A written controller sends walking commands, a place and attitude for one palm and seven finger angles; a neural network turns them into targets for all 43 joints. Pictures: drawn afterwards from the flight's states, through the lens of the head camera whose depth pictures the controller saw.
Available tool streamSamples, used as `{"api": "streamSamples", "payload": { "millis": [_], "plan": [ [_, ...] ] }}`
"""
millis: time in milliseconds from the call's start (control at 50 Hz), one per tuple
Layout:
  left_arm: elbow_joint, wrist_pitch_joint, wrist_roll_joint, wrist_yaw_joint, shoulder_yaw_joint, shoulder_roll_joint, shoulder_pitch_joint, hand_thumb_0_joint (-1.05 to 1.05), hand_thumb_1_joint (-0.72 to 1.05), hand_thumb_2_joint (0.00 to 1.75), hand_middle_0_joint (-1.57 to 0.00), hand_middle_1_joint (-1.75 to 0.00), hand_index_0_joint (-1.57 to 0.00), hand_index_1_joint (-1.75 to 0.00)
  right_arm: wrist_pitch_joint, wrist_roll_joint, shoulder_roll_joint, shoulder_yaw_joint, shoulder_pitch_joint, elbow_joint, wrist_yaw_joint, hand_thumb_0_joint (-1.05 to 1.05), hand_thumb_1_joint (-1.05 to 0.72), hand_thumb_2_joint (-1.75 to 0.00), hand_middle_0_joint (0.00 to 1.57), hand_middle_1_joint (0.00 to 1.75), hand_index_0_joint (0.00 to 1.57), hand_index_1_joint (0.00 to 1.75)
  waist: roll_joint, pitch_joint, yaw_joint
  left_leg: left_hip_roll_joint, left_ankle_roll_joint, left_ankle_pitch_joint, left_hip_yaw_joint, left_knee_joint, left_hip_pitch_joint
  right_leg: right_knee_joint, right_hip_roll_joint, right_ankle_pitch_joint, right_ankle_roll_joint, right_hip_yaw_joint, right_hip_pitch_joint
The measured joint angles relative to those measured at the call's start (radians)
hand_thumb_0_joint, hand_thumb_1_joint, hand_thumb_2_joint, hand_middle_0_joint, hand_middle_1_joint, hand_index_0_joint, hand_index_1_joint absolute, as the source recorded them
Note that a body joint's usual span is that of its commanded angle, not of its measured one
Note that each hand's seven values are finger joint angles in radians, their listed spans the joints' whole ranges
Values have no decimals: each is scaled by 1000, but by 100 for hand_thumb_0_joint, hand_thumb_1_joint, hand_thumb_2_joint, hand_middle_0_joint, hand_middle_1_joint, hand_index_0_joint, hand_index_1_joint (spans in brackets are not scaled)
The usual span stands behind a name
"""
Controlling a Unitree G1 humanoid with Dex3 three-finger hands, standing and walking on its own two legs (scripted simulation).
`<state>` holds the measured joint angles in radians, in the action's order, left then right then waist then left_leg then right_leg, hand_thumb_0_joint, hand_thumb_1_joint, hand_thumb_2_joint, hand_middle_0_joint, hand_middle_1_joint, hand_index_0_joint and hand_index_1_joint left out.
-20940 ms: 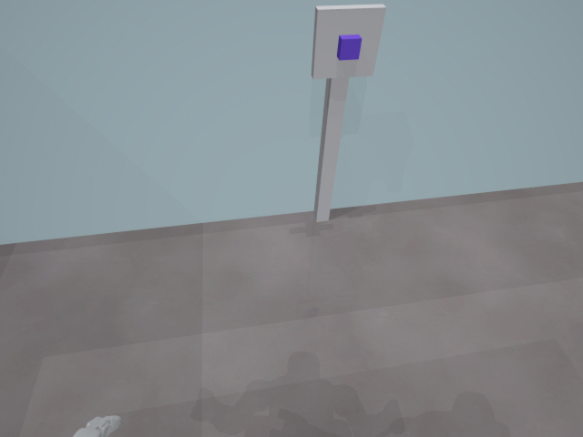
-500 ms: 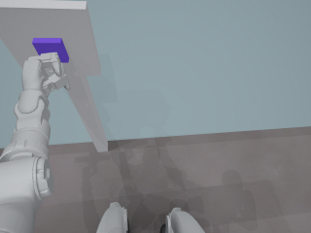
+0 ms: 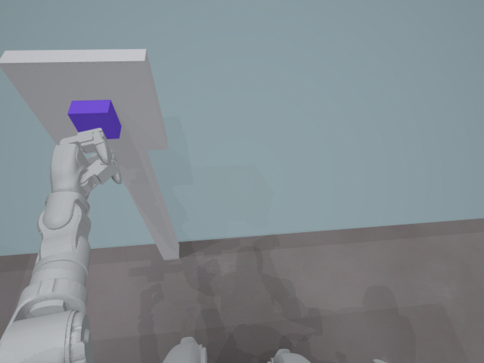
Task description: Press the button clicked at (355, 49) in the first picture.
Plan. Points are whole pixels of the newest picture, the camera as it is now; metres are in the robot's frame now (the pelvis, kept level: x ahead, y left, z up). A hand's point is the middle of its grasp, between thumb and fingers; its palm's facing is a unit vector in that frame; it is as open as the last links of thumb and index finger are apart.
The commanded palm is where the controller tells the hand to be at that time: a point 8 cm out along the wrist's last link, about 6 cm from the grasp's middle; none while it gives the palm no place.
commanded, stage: pull the fist back off the button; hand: left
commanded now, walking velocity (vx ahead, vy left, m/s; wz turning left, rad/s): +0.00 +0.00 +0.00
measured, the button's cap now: (96, 119) +0.49 +0.24 +0.10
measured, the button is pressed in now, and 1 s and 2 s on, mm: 0 0 0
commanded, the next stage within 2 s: draw the hand back to the body in 0.40 s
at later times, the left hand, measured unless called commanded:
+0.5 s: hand (108, 196) +0.36 +0.21 +0.07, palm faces +0.11 -0.99 +0.00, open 3.1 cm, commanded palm +0.34 +0.25 +0.08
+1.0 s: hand (72, 227) +0.28 +0.21 +0.13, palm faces +0.11 -0.99 -0.05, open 3.1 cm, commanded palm +0.25 +0.26 +0.14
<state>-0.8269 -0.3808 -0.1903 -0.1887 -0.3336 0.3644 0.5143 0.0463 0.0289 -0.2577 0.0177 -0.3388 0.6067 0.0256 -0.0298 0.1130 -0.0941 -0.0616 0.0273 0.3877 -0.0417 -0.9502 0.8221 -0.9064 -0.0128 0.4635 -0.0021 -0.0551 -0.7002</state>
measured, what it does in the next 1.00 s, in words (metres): stands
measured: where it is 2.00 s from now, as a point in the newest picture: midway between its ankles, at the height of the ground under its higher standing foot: outside the picture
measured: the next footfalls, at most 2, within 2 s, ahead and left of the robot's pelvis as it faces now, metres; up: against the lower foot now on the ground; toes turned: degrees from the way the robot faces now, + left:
none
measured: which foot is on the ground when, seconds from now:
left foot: down 0.00-1.00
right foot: down 0.00-1.00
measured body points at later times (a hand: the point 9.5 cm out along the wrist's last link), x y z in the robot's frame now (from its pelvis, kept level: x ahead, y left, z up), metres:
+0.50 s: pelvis +0.01 -0.01 +0.00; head +0.07 +0.00 +0.45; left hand +0.35 +0.26 +0.07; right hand +0.17 -0.25 -0.10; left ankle +0.04 +0.10 -0.68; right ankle -0.01 -0.12 -0.68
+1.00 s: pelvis +0.01 -0.02 +0.03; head +0.02 -0.03 +0.48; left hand +0.27 +0.26 +0.14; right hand +0.19 -0.26 -0.06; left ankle +0.04 +0.10 -0.68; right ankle -0.02 -0.12 -0.68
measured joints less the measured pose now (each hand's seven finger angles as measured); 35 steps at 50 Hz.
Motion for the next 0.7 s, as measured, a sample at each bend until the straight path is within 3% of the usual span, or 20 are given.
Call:
{"api": "streamSamples", "payload": {
  "millis": [160, 360, 560, 700],
  "plan": [
    [186, 44, -35, 6, 41, -58, -190, 2, 90, 90, -130, -150, -130, -150, -3, 10, 3, -5, 31, -30, -1, 1, -90, -90, 21, 30, 20, 30, 0, 0, 32, 9, -1, 11, -2, 31, -66, 33, 7, 11, 3, 2, 67],
    [358, 43, -47, 8, 98, -95, -319, 2, 90, 90, -130, -150, -130, -150, -37, 8, 2, -6, 96, -35, 8, 1, -90, -90, 20, 30, 20, 30, -3, -10, 60, 21, -5, 14, 14, 31, -88, 31, 16, 23, 0, -15, 98],
    [303, 78, -41, 10, 91, -78, -243, 2, 90, 90, -130, -150, -130, -150, -46, 6, 7, 9, 112, -24, 21, 1, -90, -90, 21, 30, 20, 30, 0, -20, 54, 22, -13, 2, 25, 25, -79, 13, 16, 23, -10, -26, 86],
    [471, 109, -74, -2, 81, -77, -394, 2, 90, 90, -130, -150, -130, -150, -42, 20, 4, 3, 58, -35, 20, 1, -90, -90, 20, 30, 20, 30, -23, -2, 49, 14, -15, -7, 3, 81, -158, 65, 8, 5, -10, -3, 153]
  ]
}}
